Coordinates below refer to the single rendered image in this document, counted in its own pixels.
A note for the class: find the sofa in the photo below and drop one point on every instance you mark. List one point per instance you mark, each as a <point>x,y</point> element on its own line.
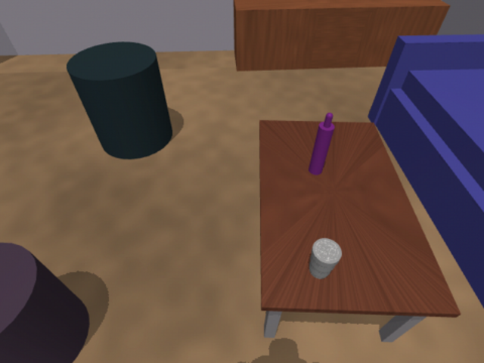
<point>429,109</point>

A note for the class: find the coffee table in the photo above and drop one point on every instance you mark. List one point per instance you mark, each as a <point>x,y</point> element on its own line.
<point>387,266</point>

